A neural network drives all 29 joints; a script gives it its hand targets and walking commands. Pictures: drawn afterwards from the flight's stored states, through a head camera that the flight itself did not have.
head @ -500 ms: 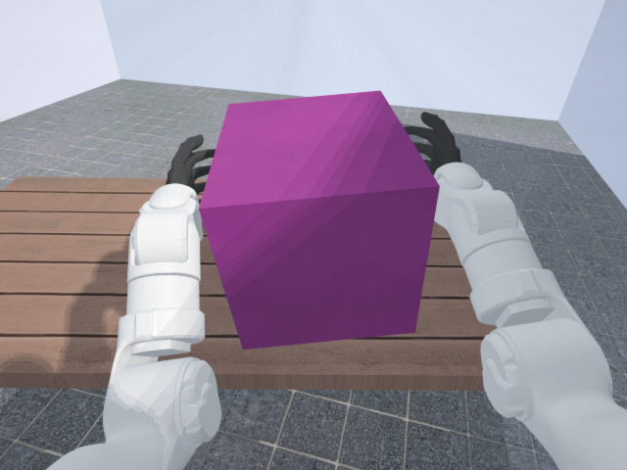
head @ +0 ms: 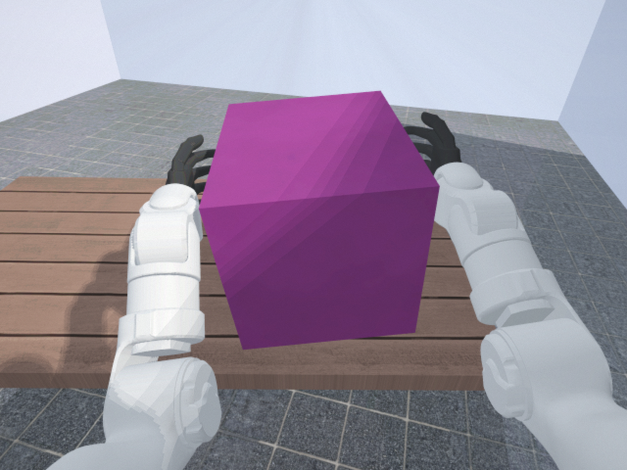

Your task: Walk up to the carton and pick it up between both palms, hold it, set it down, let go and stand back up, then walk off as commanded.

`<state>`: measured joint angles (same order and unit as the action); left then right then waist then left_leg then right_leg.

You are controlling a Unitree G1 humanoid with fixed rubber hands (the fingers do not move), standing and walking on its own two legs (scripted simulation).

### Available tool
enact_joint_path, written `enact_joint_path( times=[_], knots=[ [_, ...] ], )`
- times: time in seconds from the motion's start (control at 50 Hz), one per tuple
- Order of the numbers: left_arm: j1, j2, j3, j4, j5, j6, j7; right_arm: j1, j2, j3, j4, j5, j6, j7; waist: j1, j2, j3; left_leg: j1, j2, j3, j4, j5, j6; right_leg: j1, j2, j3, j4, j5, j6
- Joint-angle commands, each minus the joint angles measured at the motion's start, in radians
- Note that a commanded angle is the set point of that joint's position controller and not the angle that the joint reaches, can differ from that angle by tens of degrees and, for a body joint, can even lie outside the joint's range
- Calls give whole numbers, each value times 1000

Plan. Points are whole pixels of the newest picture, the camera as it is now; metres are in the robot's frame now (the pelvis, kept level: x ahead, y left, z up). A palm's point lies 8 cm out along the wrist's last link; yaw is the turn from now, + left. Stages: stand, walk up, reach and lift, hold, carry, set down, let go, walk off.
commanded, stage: hold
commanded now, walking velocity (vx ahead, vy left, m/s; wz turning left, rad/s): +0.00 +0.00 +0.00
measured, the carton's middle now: (316, 211) +0.41 +0.00 +0.19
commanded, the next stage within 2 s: set down in 0.14 s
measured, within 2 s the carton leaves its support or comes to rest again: neither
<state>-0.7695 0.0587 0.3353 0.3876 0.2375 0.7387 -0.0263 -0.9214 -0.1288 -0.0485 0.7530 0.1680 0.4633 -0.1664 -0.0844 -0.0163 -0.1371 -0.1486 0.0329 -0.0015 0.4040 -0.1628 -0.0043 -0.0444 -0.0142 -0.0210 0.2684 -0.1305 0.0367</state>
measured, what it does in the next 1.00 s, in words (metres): stands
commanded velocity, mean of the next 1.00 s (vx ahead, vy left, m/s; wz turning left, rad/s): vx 0.00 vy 0.00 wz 0.00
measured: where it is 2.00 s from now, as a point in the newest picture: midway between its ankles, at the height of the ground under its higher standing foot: outside the picture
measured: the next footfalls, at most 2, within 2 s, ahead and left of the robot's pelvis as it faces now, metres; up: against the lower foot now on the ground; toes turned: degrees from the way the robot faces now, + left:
none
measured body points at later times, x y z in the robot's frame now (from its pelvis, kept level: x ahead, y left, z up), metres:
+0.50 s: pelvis +0.01 +0.00 +0.00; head -0.07 +0.03 +0.44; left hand +0.40 +0.17 +0.26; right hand +0.40 -0.15 +0.29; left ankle +0.04 +0.11 -0.75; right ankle +0.02 -0.15 -0.75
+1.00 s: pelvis +0.02 +0.00 +0.00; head -0.04 +0.04 +0.45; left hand +0.42 +0.16 +0.21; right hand +0.40 -0.16 +0.21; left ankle +0.04 +0.11 -0.75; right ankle +0.02 -0.15 -0.75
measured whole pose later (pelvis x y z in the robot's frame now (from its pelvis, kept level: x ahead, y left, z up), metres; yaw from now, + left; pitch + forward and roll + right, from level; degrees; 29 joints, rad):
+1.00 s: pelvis +0.02 +0.00 +0.00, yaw +0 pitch -6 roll -2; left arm -0.71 0.05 0.31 0.40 0.33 0.50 -0.09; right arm -0.72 -0.06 -0.09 0.70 0.15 0.12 -0.18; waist -0.08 -0.08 -0.06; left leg -0.09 0.03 0.00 0.37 -0.18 -0.01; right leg 0.02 -0.01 -0.02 0.23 -0.15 0.03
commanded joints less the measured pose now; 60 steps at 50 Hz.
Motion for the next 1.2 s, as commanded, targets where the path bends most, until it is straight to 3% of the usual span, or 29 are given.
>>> enact_joint_path(
  times=[0.0, 0.12, 0.14, 0.2, 0.24, 0.3, 0.34, 0.4, 0.52, 0.7, 0.82, 0.88, 0.94, 1.04, 1.18],
  knots=[
    [-753, -591, -376, -232, -124, -80, -172, -676, 623, 276, -332, 211, -44, 131, 17, 52, -269, 134, -61, 12, -135, 179, -48, 108, 100, -9, -20, 48, -28],
    [-742, -575, -362, -223, -109, -78, -174, -676, 629, 283, -335, 214, -43, 128, 28, 45, -266, 127, -70, 14, -131, 179, -38, 117, 98, -5, -21, 53, -24],
    [-785, -552, -430, -238, -181, -79, -157, -788, 639, 310, -398, 245, -57, 126, 5, 28, -358, 181, -81, 23, -98, 223, -31, 106, 114, -23, -12, 78, 2],
    [-824, -575, -449, -230, -194, -96, -143, -794, 634, 285, -362, 232, -65, 132, 2, 56, -354, 181, -75, 18, -92, 215, -41, 64, 115, -30, -12, 52, -6],
    [-841, -558, -394, -138, -162, -113, -155, -777, 614, 226, -266, 178, -75, 139, 14, 40, -270, 124, -69, 31, -137, 63, -28, 56, 104, -31, -23, -29, -11],
    [-850, -542, -338, -91, -121, -147, -172, -769, 610, 168, -211, 109, -119, 149, 12, 25, -224, 96, -53, 28, -182, -56, -12, 50, 91, -35, -29, -82, -13],
    [-807, -503, -255, -9, -56, -173, -200, -680, 589, 98, -120, 27, -149, 152, 2, 1, -152, 85, -55, 41, -198, -93, 4, 53, 78, -38, -42, -115, -15],
    [-704, -454, -198, 54, 11, -197, -246, -590, 535, 30, -100, -57, -197, 151, -20, -4, -61, 93, -57, 50, -216, -124, 18, 69, 67, -48, -54, -133, -16],
    [-594, -459, -243, -8, 27, -229, -265, -541, 510, 77, -198, -86, -296, 136, -17, 28, -93, 193, -66, 69, -184, 33, -13, 101, 70, -73, -66, -57, -10],
    [-572, -556, -462, -220, -80, -314, -204, -551, 565, 308, -474, 12, -426, 99, -26, 36, -337, 380, -74, 44, -35, 526, -67, 216, 84, -81, -8, 332, 11],
    [-553, -582, -464, -183, -78, -319, -199, -548, 569, 305, -469, 6, -442, 95, -15, 54, -274, 365, -72, 47, -52, 449, -59, 164, 75, -81, -25, 271, 9],
    [-533, -551, -390, -62, -40, -313, -214, -519, 561, 246, -373, -49, -429, 97, -15, -2, -161, 287, -76, 63, -98, 302, -32, 154, 65, -76, -42, 199, 16],
    [-560, -548, -372, -40, -26, -318, -222, -518, 553, 194, -322, -78, -430, 108, -21, 19, -133, 277, -72, 69, -123, 225, -28, 102, 66, -84, -52, 119, 14],
    [-576, -511, -310, 45, 9, -327, -241, -475, 547, 114, -230, -147, -423, 121, -29, 0, -69, 232, -74, 84, -166, 90, -13, 75, 56, -88, -72, 15, 10],
    [-562, -511, -325, 48, 5, -370, -229, -460, 549, 114, -234, -172, -451, 131, -33, 31, -135, 282, -71, 87, -145, 160, -27, 74, 60, -97, -63, 82, 10]
  ],
)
